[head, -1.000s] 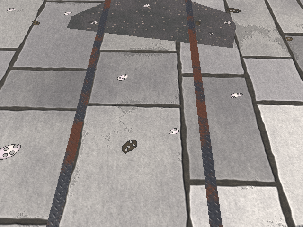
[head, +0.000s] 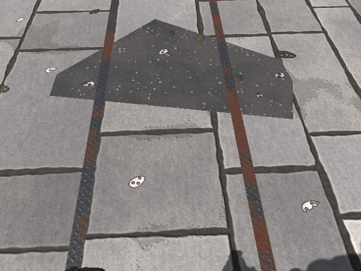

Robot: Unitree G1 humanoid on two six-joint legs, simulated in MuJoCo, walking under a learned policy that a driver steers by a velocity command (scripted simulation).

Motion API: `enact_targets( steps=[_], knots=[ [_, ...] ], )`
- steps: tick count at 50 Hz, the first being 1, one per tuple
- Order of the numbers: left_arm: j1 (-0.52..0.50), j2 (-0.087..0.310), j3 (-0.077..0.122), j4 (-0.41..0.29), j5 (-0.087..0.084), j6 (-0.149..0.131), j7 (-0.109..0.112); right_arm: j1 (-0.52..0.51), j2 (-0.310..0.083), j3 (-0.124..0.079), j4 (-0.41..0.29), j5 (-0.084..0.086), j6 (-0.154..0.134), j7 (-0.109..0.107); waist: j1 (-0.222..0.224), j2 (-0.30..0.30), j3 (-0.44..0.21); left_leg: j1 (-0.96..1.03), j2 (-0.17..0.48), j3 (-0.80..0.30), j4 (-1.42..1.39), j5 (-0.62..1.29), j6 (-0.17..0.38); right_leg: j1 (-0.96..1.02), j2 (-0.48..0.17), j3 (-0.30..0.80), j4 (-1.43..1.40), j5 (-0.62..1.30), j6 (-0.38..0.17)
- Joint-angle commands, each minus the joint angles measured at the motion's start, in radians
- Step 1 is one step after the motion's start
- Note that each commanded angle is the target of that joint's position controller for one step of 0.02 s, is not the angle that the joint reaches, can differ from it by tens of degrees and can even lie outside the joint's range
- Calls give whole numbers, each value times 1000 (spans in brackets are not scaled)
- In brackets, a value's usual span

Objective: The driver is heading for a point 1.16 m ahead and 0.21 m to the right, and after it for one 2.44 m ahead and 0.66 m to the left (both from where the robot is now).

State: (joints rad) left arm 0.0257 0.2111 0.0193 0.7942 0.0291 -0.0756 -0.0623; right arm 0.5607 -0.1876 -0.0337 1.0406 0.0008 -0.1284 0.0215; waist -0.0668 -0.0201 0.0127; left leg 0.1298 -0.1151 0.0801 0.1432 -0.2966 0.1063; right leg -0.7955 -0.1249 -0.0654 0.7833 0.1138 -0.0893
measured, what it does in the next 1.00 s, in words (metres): walks ahead: right foot, then left foot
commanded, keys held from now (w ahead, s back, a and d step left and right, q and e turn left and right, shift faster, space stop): w+shift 0.66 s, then w+e+shift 0.34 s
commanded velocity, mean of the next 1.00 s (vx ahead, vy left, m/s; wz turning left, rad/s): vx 1.00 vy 0.00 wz -0.16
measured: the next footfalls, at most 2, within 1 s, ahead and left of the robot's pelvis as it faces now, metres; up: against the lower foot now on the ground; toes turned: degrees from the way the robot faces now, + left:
right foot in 0.14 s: +0.36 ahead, -0.08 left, +0.00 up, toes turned -3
left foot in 0.60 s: +0.81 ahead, +0.09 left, +0.00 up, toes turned +4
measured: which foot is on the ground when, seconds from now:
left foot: down 0.00-0.16, up 0.18-0.58, down 0.60-1.00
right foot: up 0.00-0.12, down 0.14-0.62, up 0.64-1.00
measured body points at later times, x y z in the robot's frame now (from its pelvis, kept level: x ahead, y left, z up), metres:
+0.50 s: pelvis +0.48 -0.01 +0.00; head +0.51 -0.01 +0.44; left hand +0.37 +0.23 -0.14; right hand +0.73 -0.21 -0.08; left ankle +0.73 +0.13 -0.68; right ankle +0.32 -0.07 -0.73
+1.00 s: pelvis +0.98 +0.01 -0.02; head +1.01 +0.01 +0.43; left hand +1.22 +0.20 -0.11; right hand +0.86 -0.21 -0.15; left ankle +0.78 +0.09 -0.73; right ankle +1.19 -0.09 -0.69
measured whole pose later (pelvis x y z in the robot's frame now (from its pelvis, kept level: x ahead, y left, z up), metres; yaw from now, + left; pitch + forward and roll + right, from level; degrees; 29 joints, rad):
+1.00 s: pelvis +0.98 +0.01 -0.02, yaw -10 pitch +1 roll +1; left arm 0.02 0.25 0.00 0.78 0.01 -0.06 -0.07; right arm 0.50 -0.21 -0.01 1.00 -0.01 -0.14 -0.01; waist -0.05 -0.02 0.05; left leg 0.26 -0.08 0.26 0.14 -0.39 0.03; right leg -0.74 -0.02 -0.16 0.70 0.13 -0.15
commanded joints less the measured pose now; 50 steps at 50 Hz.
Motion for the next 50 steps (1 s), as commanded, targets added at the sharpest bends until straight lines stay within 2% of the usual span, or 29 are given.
enact_targets(
  steps=[1,4,6,7,8,9,10,11,12,14,16,20,23,25,27,29,30,31,32,33,34,35,37,39,42,44,46,48,50],
  knots=[
    [-129,29,-10,-80,-14,-9,-1,-5,-138,-10,-53,5,-26,-13,30,46,161,-193,250,-67,-158,705,39,217,73,-78,-177,95,-26],
    [-64,91,9,-70,-10,-11,19,-2,-205,-18,-44,-18,-7,-34,85,120,44,46,290,-39,59,1256,13,320,184,-108,-233,-74,-60],
    [256,164,42,19,-12,-10,46,-44,-250,-32,-43,-46,24,-53,239,159,-129,46,316,-33,470,1338,16,620,215,-67,-253,-208,-95],
    [446,206,64,73,2,-6,64,-90,-241,-33,-56,-47,30,-53,328,139,-208,-118,283,-20,761,1136,23,858,145,-6,-257,-290,-121],
    [537,288,88,87,31,-3,78,-62,-104,-7,-96,-31,21,-33,280,-64,-302,-458,157,-23,1165,422,22,1122,-118,333,-231,-575,-176],
    [490,278,95,91,29,-3,55,30,-67,0,-118,29,0,-13,179,-260,-398,-776,16,-159,1412,-152,11,1273,-274,898,-456,-739,-287],
    [385,204,87,89,12,-8,42,-114,-139,-10,-147,18,-3,-26,170,-99,-222,-882,112,-183,1382,-33,43,1147,-210,780,-522,-734,-238],
    [337,139,72,97,5,-19,37,-205,-143,-10,-171,11,-6,-23,153,6,-108,-872,147,-171,1319,42,44,979,-185,624,-545,-613,-215],
    [308,95,62,108,13,-27,35,-233,-118,-5,-176,-2,0,-17,110,79,-41,-828,182,-174,1255,59,41,839,-146,524,-573,-524,-186],
    [314,56,42,142,4,-41,46,-214,-64,8,-188,-39,32,8,33,37,14,-752,223,-175,1172,58,13,654,-78,391,-623,-484,-142],
    [349,73,41,166,-18,-59,48,-283,-52,15,-222,-50,50,24,20,13,83,-813,260,-144,1105,76,-19,589,-50,313,-680,-428,-136],
    [401,97,39,167,-29,-77,35,-535,-76,31,-323,-45,44,37,62,25,163,-796,254,-27,735,344,-42,517,48,122,-747,-79,-106],
    [477,142,41,188,-45,-89,41,-638,-71,44,-352,-22,37,47,104,7,159,-641,193,43,501,525,-12,589,22,84,-822,172,-73],
    [506,163,39,201,-38,-82,48,-658,-105,37,-357,-22,37,37,108,-11,133,-652,148,68,423,504,12,786,4,47,-773,434,-57],
    [507,210,44,203,-17,-67,63,-597,-148,21,-348,-31,36,22,60,-82,41,-570,78,76,404,370,35,930,-36,38,-606,786,-43],
    [464,253,56,202,9,-35,84,-279,-218,-14,-256,-28,40,-6,-100,-122,-133,-270,38,39,403,224,66,929,-60,31,-209,882,-36],
    [420,244,56,191,15,-27,89,-79,-262,-37,-197,-37,46,-25,-196,-104,-212,-49,106,-21,406,146,89,783,-28,19,85,692,-35],
    [460,110,30,155,2,-33,73,17,-350,-62,-178,-63,49,-40,-149,110,-313,197,357,-328,427,-101,131,480,93,18,501,-6,-33],
    [580,65,19,133,-61,-52,56,-28,-353,-71,-177,-64,49,-18,-37,329,-445,363,529,-906,199,-235,244,177,230,154,766,-579,-19],
    [441,134,28,110,-48,-54,68,-139,-275,-67,-183,-45,46,-4,-31,149,-280,248,459,-799,139,-250,200,72,133,176,745,-464,-47],
    [346,135,27,92,-44,-53,67,-196,-200,-51,-180,-40,34,0,-17,34,-137,65,438,-616,120,-147,171,70,94,160,677,-379,-45],
    [320,111,22,91,-34,-46,61,-231,-152,-41,-172,-50,24,2,22,-39,-64,-79,402,-502,89,-69,135,112,58,162,612,-355,-45],
    [353,61,12,89,-4,-7,36,-226,-102,-21,-139,-42,8,-5,89,16,0,-277,355,-344,22,-20,76,203,14,170,539,-336,-29],
    [295,48,10,59,1,20,20,-205,-109,-21,-111,-16,-12,-3,108,51,66,-331,326,-223,-30,68,30,151,-12,157,493,-300,-12],
    [137,43,-1,-12,-12,27,8,-179,-121,-18,-106,-16,-29,6,87,78,123,-364,254,-3,-68,397,-45,110,7,72,321,-121,-10],
    [67,50,-4,-30,-23,20,2,-156,-114,-10,-102,-13,-35,3,71,52,127,-328,205,111,-59,628,-83,134,49,-10,188,-4,-23],
    [-27,45,-15,-69,-23,11,-7,-113,-136,-7,-91,-6,-36,-13,54,44,144,-269,226,154,-66,785,-99,171,73,-83,15,62,-41],
    [-31,67,-12,-68,-16,8,-10,-86,-174,-7,-91,-4,-31,-37,64,73,107,-141,249,183,-5,1087,-123,233,140,-144,-85,86,-68],
    [67,115,2,-42,-11,15,-8,-104,-238,-20,-109,-10,-10,-72,136,130,23,-45,293,194,177,1380,-137,351,208,-166,-119,9,-92]
  ],
)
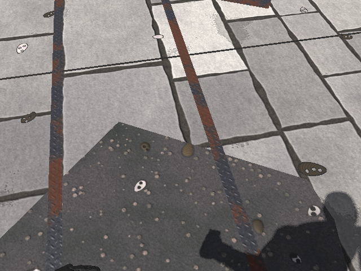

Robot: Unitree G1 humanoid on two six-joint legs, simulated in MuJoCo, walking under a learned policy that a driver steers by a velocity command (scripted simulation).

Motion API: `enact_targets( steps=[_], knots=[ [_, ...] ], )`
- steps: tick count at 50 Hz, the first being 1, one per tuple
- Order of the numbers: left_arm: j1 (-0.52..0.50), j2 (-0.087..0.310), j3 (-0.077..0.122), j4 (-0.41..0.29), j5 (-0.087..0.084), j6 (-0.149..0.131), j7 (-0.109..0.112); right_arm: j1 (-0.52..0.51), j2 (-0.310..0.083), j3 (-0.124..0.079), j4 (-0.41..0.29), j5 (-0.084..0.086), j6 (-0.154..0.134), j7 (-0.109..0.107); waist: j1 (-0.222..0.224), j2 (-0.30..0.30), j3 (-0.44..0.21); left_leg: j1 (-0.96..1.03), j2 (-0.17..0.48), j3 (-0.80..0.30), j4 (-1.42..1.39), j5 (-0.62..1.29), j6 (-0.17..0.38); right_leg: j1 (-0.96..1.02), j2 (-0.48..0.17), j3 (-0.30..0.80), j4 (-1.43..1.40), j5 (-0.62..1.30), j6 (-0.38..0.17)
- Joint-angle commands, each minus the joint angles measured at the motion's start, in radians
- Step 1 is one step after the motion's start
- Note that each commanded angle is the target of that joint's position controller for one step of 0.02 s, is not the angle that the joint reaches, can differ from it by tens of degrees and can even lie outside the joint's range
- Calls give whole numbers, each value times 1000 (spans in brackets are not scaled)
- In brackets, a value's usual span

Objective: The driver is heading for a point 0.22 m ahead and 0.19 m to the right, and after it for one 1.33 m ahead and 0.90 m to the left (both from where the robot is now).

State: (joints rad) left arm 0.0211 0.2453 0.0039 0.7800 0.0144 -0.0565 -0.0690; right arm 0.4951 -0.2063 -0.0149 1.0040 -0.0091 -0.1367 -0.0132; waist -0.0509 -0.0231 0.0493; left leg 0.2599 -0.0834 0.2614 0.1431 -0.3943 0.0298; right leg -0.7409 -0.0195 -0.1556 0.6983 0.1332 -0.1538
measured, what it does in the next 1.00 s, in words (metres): walks ahead, turning left: right foot, then left foot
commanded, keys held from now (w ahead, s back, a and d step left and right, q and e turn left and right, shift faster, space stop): w+e+shift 0.06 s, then w+q+shift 0.94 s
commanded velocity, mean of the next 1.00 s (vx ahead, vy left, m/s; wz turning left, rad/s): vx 1.00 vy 0.00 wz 0.47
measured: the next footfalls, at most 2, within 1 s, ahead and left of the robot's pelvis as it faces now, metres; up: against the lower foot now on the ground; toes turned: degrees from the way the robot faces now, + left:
right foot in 0.06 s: +0.27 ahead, -0.03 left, +0.00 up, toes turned -8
left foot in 0.52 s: +0.70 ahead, +0.05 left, +0.00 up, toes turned +9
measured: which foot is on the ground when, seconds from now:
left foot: down 0.00-0.06, up 0.08-0.50, down 0.52-0.94, up 0.96-1.00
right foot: up 0.00-0.04, down 0.06-0.52, up 0.54-0.92, down 0.94-1.00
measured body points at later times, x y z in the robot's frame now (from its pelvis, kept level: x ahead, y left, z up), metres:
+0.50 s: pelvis +0.49 +0.01 +0.00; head +0.52 +0.00 +0.44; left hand +0.43 +0.27 -0.14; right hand +0.67 -0.21 -0.12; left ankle +0.67 +0.06 -0.70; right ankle +0.24 -0.03 -0.69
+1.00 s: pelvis +0.96 +0.05 +0.00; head +1.00 +0.07 +0.45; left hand +1.06 +0.36 -0.07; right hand +1.12 -0.22 -0.11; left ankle +0.72 +0.05 -0.62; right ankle +1.11 -0.04 -0.72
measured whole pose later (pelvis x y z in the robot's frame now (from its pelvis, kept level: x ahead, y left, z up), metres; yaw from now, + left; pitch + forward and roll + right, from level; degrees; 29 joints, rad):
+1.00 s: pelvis +0.96 +0.05 +0.00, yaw +30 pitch +3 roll -1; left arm 0.05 0.27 -0.01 0.62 0.06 -0.09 0.02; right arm 0.39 -0.36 -0.09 0.83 0.01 -0.06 0.01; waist -0.10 0.03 0.03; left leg -0.20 -0.12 -0.17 1.13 -0.41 0.13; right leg -0.50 -0.02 0.00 0.62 -0.18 0.04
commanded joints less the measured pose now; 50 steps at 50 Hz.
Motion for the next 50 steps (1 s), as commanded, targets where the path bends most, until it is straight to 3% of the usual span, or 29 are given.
enact_targets(
  steps=[1,3,4,5,6,7,8,10,12,17,21,23,25,26,27,28,29,30,31,33,36,39,42,44,46,47,48,49,50],
  knots=[
    [201,120,33,5,5,-1,2,-71,-247,-49,-88,-8,15,-49,192,150,-82,-173,282,5,350,1568,-60,427,135,-68,-31,-70,-44],
    [613,208,88,119,0,9,29,-213,-287,-70,-133,-28,49,-48,396,125,-223,-371,278,-29,975,1358,-35,823,103,73,-88,-204,-132],
    [558,225,109,134,-19,21,50,-259,-195,-54,-154,-31,37,-20,326,-105,-157,-661,74,-54,1346,251,-10,938,12,244,-119,-228,-148],
    [450,321,118,101,24,22,50,-67,-75,-16,-239,2,21,-8,108,-236,-286,-997,43,-240,1595,-106,-26,1163,-237,730,-172,-163,-332],
    [445,249,116,82,23,24,61,-120,-109,-6,-242,3,1,-1,171,-69,-321,-1113,74,-327,1572,-35,10,1159,-295,903,-402,-513,-352],
    [403,163,97,94,23,17,69,-164,-144,-11,-235,5,-1,4,128,80,-123,-1127,135,-322,1469,43,28,948,-290,808,-482,-614,-279],
    [352,115,82,97,28,5,70,-195,-136,-12,-234,-3,8,10,78,147,-41,-1059,173,-323,1382,77,33,764,-260,706,-505,-576,-218],
    [328,84,62,105,19,-42,76,-163,-94,0,-204,-22,61,30,15,168,30,-906,215,-369,1286,111,24,494,-193,512,-552,-495,-137],
    [329,99,61,122,10,-77,65,-217,-88,-1,-224,-15,93,49,2,116,89,-894,236,-365,1145,180,16,395,-133,357,-600,-385,-52],
    [412,92,51,138,-11,-106,49,-424,-70,7,-281,6,81,65,89,22,84,-891,164,-181,727,525,69,551,-13,35,-606,260,108],
    [452,135,43,145,-4,-104,86,-470,-90,8,-283,2,66,76,87,-57,22,-814,60,-61,500,609,119,810,-76,-42,-542,779,164],
    [416,185,54,130,6,-82,122,-355,-147,-11,-247,-6,75,73,3,-109,-58,-694,-10,-41,480,506,133,896,-128,-64,-359,1033,182],
    [291,236,73,86,28,-46,137,29,-236,-56,-138,-6,86,59,-200,-122,-206,-344,-34,-110,492,370,191,788,-164,-43,117,1079,173],
    [194,260,88,66,25,-32,130,213,-275,-88,-95,2,92,43,-321,-40,-230,-175,32,-219,400,322,264,621,-71,-65,586,668,160],
    [140,77,43,1,47,-61,102,143,-300,-99,-71,16,108,32,-181,260,-152,9,138,-415,529,482,296,153,108,15,954,-575,160],
    [248,39,17,-98,-2,-81,85,47,-356,-108,-114,-14,111,29,-52,287,-330,207,313,-918,334,194,511,-150,105,221,1098,-659,179],
    [191,85,5,-108,16,-104,77,-3,-280,-104,-152,-19,113,22,-76,83,-260,114,355,-1061,126,-71,480,-209,45,286,986,-559,151],
    [170,114,10,-106,19,-112,67,-40,-212,-89,-147,-18,112,16,-16,-66,-109,-99,330,-989,61,-110,414,-164,-7,278,843,-476,140],
    [161,109,8,-111,39,-101,67,-72,-197,-82,-145,-12,105,16,38,-108,-38,-267,285,-912,46,-36,374,-96,-35,263,755,-474,152],
    [170,97,-4,-119,70,-46,60,-107,-192,-72,-159,-2,76,9,98,-109,38,-518,194,-780,20,52,342,20,-84,244,621,-486,189],
    [23,90,-19,-200,55,-21,47,-108,-230,-82,-180,6,45,17,72,-23,83,-715,97,-644,-29,243,312,154,-101,167,299,-331,222],
    [-88,63,-33,-241,23,-24,40,-55,-249,-99,-181,19,46,28,-10,44,43,-643,51,-598,13,469,238,265,-50,136,20,-71,208],
    [-132,85,-28,-269,14,-31,49,-21,-266,-112,-189,17,54,29,-52,91,0,-455,84,-636,95,621,201,289,-8,150,-130,-48,187],
    [-54,134,-7,-252,15,-39,63,-45,-288,-119,-203,12,54,20,-11,93,-69,-375,92,-656,236,798,159,428,33,166,-209,-123,172],
    [276,226,38,-175,13,-51,90,-133,-333,-127,-228,3,45,27,183,78,-261,-458,55,-627,635,835,116,805,-2,195,-182,-266,140],
    [517,300,69,-140,39,-52,112,-170,-225,-97,-264,2,32,27,271,-27,-412,-616,10,-552,968,492,117,1056,-213,390,-168,-611,112],
    [445,376,86,-148,67,-47,105,-52,-94,-56,-337,59,32,28,130,-411,-561,-914,-86,-437,1247,-114,80,1248,-505,997,-385,-823,1],
    [342,298,93,-163,57,-33,96,-90,-174,-52,-309,29,55,14,123,-272,-439,-1060,27,-391,1329,-20,97,1139,-467,1042,-432,-1023,-21],
    [282,190,68,-167,46,-29,93,-194,-213,-61,-303,2,68,20,143,-116,-273,-1086,74,-362,1292,65,91,996,-398,832,-419,-920,1]
  ],
)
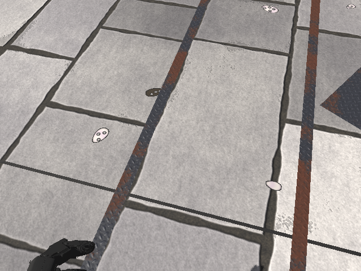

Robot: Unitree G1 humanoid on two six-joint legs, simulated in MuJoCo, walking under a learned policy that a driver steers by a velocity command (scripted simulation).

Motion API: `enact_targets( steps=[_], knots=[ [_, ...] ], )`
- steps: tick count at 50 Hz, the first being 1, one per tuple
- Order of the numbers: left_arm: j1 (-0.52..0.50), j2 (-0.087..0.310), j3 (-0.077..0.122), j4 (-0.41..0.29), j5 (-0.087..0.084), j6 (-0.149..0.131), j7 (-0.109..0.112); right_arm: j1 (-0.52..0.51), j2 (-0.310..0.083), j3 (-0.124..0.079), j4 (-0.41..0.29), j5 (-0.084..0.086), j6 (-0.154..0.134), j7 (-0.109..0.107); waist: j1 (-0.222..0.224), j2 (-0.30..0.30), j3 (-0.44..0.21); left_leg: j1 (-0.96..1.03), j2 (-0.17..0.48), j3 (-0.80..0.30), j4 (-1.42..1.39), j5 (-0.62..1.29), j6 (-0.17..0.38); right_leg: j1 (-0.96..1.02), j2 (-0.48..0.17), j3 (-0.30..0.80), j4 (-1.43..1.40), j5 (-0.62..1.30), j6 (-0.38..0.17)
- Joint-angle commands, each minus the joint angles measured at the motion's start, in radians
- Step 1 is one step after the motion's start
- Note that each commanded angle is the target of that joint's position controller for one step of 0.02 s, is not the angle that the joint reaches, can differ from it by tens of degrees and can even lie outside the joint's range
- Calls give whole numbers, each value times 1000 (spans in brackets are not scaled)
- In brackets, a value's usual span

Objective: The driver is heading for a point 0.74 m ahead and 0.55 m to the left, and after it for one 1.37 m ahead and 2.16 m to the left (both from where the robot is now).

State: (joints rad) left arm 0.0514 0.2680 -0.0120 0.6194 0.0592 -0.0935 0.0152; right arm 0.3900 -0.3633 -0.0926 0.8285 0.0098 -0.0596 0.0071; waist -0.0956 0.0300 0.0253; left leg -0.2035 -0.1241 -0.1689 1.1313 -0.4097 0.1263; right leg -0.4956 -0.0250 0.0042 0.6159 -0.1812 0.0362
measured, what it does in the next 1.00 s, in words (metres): walks ahead, turning left: left foot, then right foot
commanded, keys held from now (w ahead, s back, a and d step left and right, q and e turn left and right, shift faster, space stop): w+q+shift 0.90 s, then w+shift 0.10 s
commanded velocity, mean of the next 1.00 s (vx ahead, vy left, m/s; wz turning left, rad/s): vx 1.00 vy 0.00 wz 0.97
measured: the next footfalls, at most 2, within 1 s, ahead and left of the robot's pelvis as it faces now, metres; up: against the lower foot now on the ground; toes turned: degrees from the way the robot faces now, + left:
left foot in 0.38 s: +0.50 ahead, +0.11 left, +0.00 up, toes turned +26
right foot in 0.78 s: +0.94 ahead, +0.17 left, +0.00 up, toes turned +48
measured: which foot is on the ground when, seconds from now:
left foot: up 0.00-0.36, down 0.38-0.80, up 0.82-1.00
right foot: down 0.00-0.38, up 0.40-0.76, down 0.78-1.00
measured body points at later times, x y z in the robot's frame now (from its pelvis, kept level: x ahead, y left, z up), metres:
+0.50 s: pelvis +0.43 +0.07 -0.01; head +0.47 +0.08 +0.44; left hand +0.41 +0.34 -0.12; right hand +0.66 -0.13 -0.13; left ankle +0.46 +0.10 -0.72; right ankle +0.37 -0.13 -0.58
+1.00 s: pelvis +0.84 +0.26 +0.02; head +0.85 +0.27 +0.47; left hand +0.60 +0.45 -0.09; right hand +1.19 +0.27 -0.05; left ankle +0.77 +0.33 -0.62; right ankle +0.92 +0.14 -0.72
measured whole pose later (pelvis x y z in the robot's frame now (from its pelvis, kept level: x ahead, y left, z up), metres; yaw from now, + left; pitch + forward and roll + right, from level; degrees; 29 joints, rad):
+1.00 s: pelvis +0.84 +0.26 +0.02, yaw +56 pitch +1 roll -3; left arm 0.40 0.32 0.06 0.79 0.04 -0.08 0.00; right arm 0.12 -0.38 -0.06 0.65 -0.04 -0.01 0.06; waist 0.05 0.06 0.00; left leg -0.66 0.00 -0.03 1.27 -0.24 0.10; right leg -0.13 -0.02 -0.14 0.43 -0.31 0.03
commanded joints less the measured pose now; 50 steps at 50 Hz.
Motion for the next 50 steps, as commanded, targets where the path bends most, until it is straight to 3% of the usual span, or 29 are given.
enact_targets(
  steps=[1,2,5,9,12,15,17,18,19,20,21,22,23,24,26,28,30,33,36,37,38,39,40,41,42,43,44,47,50],
  knots=[
    [248,123,73,20,0,10,4,-135,-52,15,-135,-28,-1,12,178,-69,-146,-602,147,82,255,116,-14,620,-349,506,-339,-383,-172],
    [278,112,69,59,-2,7,6,-189,-31,18,-157,-45,9,28,168,-65,-87,-588,178,77,221,121,-17,540,-303,375,-354,-232,-149],
    [329,68,60,138,-32,-20,-14,-230,37,42,-217,-47,50,56,111,-129,-17,-622,226,92,209,130,-27,450,-279,172,-401,-17,-116],
    [267,94,66,158,-33,-44,-22,-336,27,57,-295,-43,62,74,58,-123,49,-595,228,143,43,331,-29,353,-224,-98,-478,222,-83],
    [304,137,75,186,-33,-45,-18,-442,22,67,-320,-45,61,95,80,-68,119,-490,193,267,-229,430,6,362,-183,-244,-529,363,-64],
    [381,209,89,196,-33,-28,-3,-429,8,63,-300,-42,51,92,65,-102,61,-335,83,378,-345,370,60,515,-193,-299,-367,1019,-41],
    [356,274,108,180,-26,7,11,-215,-43,37,-244,-39,45,73,-62,-149,-70,-102,21,366,-358,259,98,540,-242,-284,-48,1269,-50],
    [314,285,113,155,-24,23,10,-7,-86,11,-180,-38,40,57,-150,-147,-161,135,0,320,-401,220,130,447,-257,-258,219,1225,-65],
    [307,255,111,145,-16,31,2,98,-131,-22,-124,-34,40,31,-167,-56,-196,375,20,218,-476,172,155,230,-179,-252,563,685,-51],
    [309,94,72,93,2,27,-13,4,-220,-42,-136,-13,52,13,-34,187,-123,430,212,-117,-486,293,193,-92,-6,-228,951,-301,-25],
    [303,141,73,-35,-29,5,-17,10,-289,-56,-188,-43,68,12,-13,192,-352,688,355,-593,-712,117,385,-366,51,2,1100,-322,0],
    [198,172,67,-47,-24,-21,-17,29,-243,-56,-184,-39,69,-1,-39,15,-270,605,375,-649,-852,18,342,-428,-14,75,1016,-231,-7],
    [182,166,60,-41,-28,-31,-16,3,-195,-45,-159,-34,59,-10,11,-58,-112,426,350,-580,-884,62,309,-404,-49,74,901,-185,-9],
    [168,152,54,-34,-12,-25,-12,-22,-166,-35,-145,-30,42,-15,62,-117,-49,269,301,-497,-886,158,282,-328,-77,74,817,-198,1],
    [224,145,51,-15,15,20,-11,-73,-116,-12,-150,-25,12,-20,141,-134,0,38,236,-362,-895,284,266,-194,-111,78,695,-250,31],
    [153,119,43,-49,14,48,-16,-72,-105,-5,-143,-19,-10,-12,145,-113,44,-110,183,-289,-936,285,255,-141,-127,52,524,-248,51],
    [21,80,25,-104,-2,48,-28,-80,-108,-9,-141,-21,-20,-6,120,-75,81,-224,123,-231,-968,298,218,-52,-113,26,328,-38,52],
    [-41,72,18,-113,-32,43,-39,-58,-129,-22,-129,-9,-24,8,71,-20,43,-209,97,-204,-949,440,150,120,-53,9,91,246,25],
    [-32,121,34,-108,-38,38,-29,-18,-146,-32,-114,-7,-18,4,58,7,3,-29,131,-257,-837,604,99,195,-8,26,-47,210,4],
    [37,156,49,-87,-38,35,-19,-20,-167,-36,-112,-13,-15,1,89,5,-47,31,128,-261,-728,745,76,267,24,23,-60,123,-4],
    [181,196,70,-54,-38,29,-7,-43,-198,-42,-112,-18,-14,4,179,-19,-136,35,107,-232,-528,837,49,425,44,5,-72,34,-13],
    [393,242,93,-10,-29,24,13,-91,-177,-34,-123,-22,-23,10,295,-33,-233,-94,67,-194,-253,778,23,675,-16,36,-38,-58,-30],
    [568,320,117,15,10,18,31,-100,-20,7,-165,-12,-36,4,327,-245,-359,-329,-22,-98,118,201,12,914,-286,358,-119,-480,-71],
    [436,365,127,2,13,21,16,-9,19,34,-225,17,-33,4,178,-517,-419,-532,-38,-1,283,-89,0,913,-465,920,-373,-643,-138],
    [291,245,113,-28,4,29,10,-72,-43,33,-185,-16,-12,-5,169,-301,-246,-601,63,26,330,29,5,758,-419,840,-374,-740,-156],
    [251,173,95,-23,-5,34,6,-129,-66,28,-183,-35,-1,7,168,-162,-147,-593,112,58,282,99,-3,635,-374,638,-351,-611,-151],
    [253,147,89,1,-2,35,3,-167,-61,27,-184,-43,11,23,161,-85,-88,-570,144,73,247,119,-11,544,-332,492,-353,-436,-138],
    [328,99,71,103,-22,5,-13,-233,17,51,-236,-54,43,61,122,-114,7,-572,193,61,200,128,-23,409,-271,252,-402,-166,-118],
    [319,109,71,135,-30,-25,-30,-299,25,65,-281,-51,47,69,83,-107,42,-595,175,46,92,237,-29,362,-250,89,-469,55,-130]
  ],
)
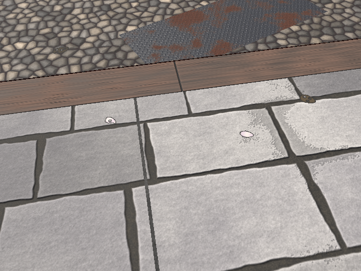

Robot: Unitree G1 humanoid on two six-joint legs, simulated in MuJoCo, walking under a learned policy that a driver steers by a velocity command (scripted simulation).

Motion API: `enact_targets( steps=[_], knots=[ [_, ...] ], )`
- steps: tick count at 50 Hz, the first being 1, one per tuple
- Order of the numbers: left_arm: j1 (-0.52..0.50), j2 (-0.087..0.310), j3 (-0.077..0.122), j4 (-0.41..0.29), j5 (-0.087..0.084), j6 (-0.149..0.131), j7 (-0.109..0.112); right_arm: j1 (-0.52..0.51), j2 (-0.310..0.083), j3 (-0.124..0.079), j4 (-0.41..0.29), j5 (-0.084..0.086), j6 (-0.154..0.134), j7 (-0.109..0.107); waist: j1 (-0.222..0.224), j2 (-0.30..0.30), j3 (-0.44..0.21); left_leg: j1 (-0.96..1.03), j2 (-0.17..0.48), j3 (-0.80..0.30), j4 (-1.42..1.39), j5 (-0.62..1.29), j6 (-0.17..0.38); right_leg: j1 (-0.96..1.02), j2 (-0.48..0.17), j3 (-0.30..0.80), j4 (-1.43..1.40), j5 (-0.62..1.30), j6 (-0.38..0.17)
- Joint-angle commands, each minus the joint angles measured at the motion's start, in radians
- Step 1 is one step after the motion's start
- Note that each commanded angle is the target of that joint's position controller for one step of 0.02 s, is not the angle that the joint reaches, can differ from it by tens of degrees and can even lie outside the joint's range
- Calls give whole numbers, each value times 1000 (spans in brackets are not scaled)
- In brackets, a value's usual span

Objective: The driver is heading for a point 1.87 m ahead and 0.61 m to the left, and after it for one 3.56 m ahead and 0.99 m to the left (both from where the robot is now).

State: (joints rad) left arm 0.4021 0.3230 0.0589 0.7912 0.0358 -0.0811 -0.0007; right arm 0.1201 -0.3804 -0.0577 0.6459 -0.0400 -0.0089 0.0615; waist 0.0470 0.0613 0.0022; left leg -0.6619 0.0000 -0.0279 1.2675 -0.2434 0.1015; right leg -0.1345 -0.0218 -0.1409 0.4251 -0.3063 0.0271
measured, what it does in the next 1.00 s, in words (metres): walks ahead: left foot, then right foot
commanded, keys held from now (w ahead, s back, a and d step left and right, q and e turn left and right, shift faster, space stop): w+shift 1.00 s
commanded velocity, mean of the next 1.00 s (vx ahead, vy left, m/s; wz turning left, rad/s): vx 1.00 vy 0.00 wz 0.16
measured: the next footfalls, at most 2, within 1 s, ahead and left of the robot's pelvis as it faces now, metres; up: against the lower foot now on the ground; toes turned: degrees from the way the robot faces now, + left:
left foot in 0.22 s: +0.39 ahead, +0.08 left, +0.00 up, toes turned +7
right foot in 0.66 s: +0.88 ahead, -0.02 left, +0.00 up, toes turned +5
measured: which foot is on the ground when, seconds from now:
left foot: up 0.00-0.20, down 0.22-0.68, up 0.70-1.00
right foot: down 0.00-0.24, up 0.26-0.64, down 0.66-1.00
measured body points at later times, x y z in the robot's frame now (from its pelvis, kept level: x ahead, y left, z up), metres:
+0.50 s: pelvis +0.47 +0.04 +0.00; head +0.49 +0.05 +0.45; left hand +0.62 +0.31 -0.09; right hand +0.46 -0.25 -0.12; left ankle +0.35 +0.08 -0.73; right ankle +0.64 -0.10 -0.67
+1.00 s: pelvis +0.96 +0.08 +0.00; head +0.98 +0.10 +0.45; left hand +0.84 +0.33 -0.14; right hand +1.23 -0.09 -0.07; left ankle +1.16 +0.26 -0.68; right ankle +0.84 -0.02 -0.73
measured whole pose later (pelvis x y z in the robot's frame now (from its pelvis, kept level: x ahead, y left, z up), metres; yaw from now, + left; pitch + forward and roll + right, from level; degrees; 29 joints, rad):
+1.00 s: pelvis +0.96 +0.08 +0.00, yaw +8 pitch +1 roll -2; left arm 0.54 0.27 0.04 0.95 -0.01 -0.11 -0.03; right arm 0.01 -0.26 0.03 0.69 -0.03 -0.07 0.06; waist 0.07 0.02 0.02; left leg -0.74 0.12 0.01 0.69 0.09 0.08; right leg 0.15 0.09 -0.06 0.12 -0.29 -0.06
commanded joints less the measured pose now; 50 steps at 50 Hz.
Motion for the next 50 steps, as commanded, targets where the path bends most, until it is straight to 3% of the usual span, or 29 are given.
enact_targets(
  steps=[1,5,7,9,10,11,12,13,14,15,17,19,23,26,29,31,32,33,34,35,36,37,38,40,42,45,47,48,50],
  knots=[
    [-38,63,0,-30,-4,-43,-17,-55,33,32,-107,0,-5,15,-69,-136,82,-131,43,-89,-118,115,-5,-11,-236,172,-302,240,-120],
    [36,97,2,23,-12,-44,-16,-209,45,53,-137,0,-22,39,-31,-86,154,57,4,88,-485,245,30,-32,-200,-5,-433,453,-116],
    [74,144,6,49,-12,-36,-9,-216,40,54,-129,-3,-27,33,-41,-113,135,134,-42,139,-568,200,62,84,-217,-49,-369,836,-121],
    [94,206,14,65,-12,-18,7,-101,-3,37,-91,-14,-31,11,-118,-188,15,283,-115,167,-594,71,92,208,-246,-66,-116,1298,-119],
    [71,230,18,63,-11,-4,16,82,-35,20,-35,-13,-33,-4,-209,-218,-84,470,-133,141,-616,19,113,187,-258,-62,108,1369,-119],
    [30,224,15,47,-18,7,20,283,-73,-2,32,-15,-36,-21,-311,-197,-171,725,-107,84,-720,51,136,59,-227,-74,402,1236,-111],
    [67,111,-6,14,1,7,9,336,-151,-27,64,-20,-33,-43,-240,-36,-265,974,103,-174,-681,-166,128,-200,-138,-39,763,357,-108],
    [140,47,-19,-50,-33,0,-11,298,-224,-45,34,-12,-27,-51,-134,166,-413,1163,348,-753,-849,-316,230,-529,15,89,1081,-194,-81],
    [-24,124,-5,-78,-30,-9,-4,305,-183,-49,45,1,-29,-57,-195,0,-332,1107,302,-721,-935,-228,216,-650,-15,202,1104,-88,-102],
    [-72,91,-14,-91,-38,-17,-5,277,-144,-42,81,8,-40,-64,-154,-23,-149,949,278,-562,-956,-72,212,-682,-48,188,1038,-16,-100],
    [-66,53,-25,-67,-10,1,-12,214,-57,-20,108,8,-64,-64,-54,-117,-2,649,180,-370,-1008,67,153,-558,-109,196,882,-3,-87],
    [-32,31,-32,-57,7,31,-29,211,3,0,123,19,-81,-65,-6,-47,16,525,158,-313,-1071,92,164,-487,-132,197,796,-25,-59],
    [-298,5,-46,-154,8,35,-47,265,-10,-3,160,36,-107,-51,-41,-41,155,445,85,-157,-1199,223,155,-579,-143,122,506,178,-34],
    [-381,-9,-60,-179,-12,21,-65,292,-36,-8,177,55,-130,-46,-58,-42,143,401,80,-79,-1287,409,117,-354,-88,69,251,476,-71],
    [-407,26,-50,-180,-12,20,-55,342,-81,-12,217,49,-129,-53,-63,-52,116,627,115,-31,-1242,774,82,-312,-14,31,145,491,-119],
    [-311,74,-30,-158,-4,21,-36,353,-131,-20,236,23,-111,-67,-3,8,1,766,148,-17,-1017,1170,52,-202,67,14,157,318,-144],
    [-150,111,-12,-112,-6,23,-21,337,-149,-25,240,4,-94,-77,76,27,-89,763,161,-16,-808,1242,42,-47,93,29,173,222,-160],
    [66,144,7,-48,-3,29,-2,288,-154,-25,237,-7,-79,-86,194,16,-171,664,137,12,-516,1156,33,166,70,44,151,157,-176],
    [236,232,35,-14,10,33,19,289,-63,-4,215,-14,-82,-85,227,-102,-277,463,53,33,-84,708,30,382,-133,263,198,-86,-204],
    [170,289,53,-15,14,32,7,447,59,24,178,58,-103,-59,56,-488,-440,84,-160,-63,295,-195,-17,618,-385,938,-46,-310,-357],
    [52,196,47,-45,1,34,-11,331,-27,19,179,35,-107,-69,77,-221,-322,-45,-76,-111,316,-131,18,529,-335,965,-140,-330,-340],
    [-15,139,34,-36,-7,25,-12,216,-32,19,153,32,-108,-66,55,-110,-154,-76,-16,-96,258,-47,18,359,-312,772,-141,-214,-325],
    [-33,88,23,-15,1,18,-15,181,-11,28,142,24,-108,-60,19,-8,-60,-40,22,-86,178,-29,19,195,-280,659,-170,-109,-307],
    [-44,36,2,25,5,2,-12,173,37,42,124,-1,-77,-41,-56,-38,18,46,63,-92,83,-48,2,-29,-211,506,-223,-73,-268],
    [-22,40,1,54,-15,-19,-14,130,68,52,98,-6,-53,-26,-85,-88,83,11,100,-72,-17,-53,-21,-106,-183,421,-303,-65,-259],
    [-5,60,6,65,-27,-41,-25,-55,60,66,17,-6,-57,-14,-72,-89,161,-45,139,3,-293,149,-45,-145,-122,270,-397,110,-253],
    [9,64,9,67,-43,-53,-30,-124,78,76,5,6,-65,2,-51,-57,142,92,106,77,-515,336,-39,-162,-61,158,-432,273,-219],
    [27,96,16,69,-48,-62,-29,-150,95,83,-8,14,-70,9,-45,-93,145,179,107,80,-586,411,-29,-179,-107,171,-470,339,-225],
    [66,106,17,95,-53,-64,-27,-195,65,74,-8,14,-69,4,-28,-65,156,171,81,104,-679,472,-11,-17,-127,136,-488,506,-209]
  ],
)
Over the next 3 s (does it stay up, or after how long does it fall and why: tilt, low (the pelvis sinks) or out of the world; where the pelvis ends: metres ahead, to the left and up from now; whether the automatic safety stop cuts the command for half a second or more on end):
stays up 2.58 1.03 0.00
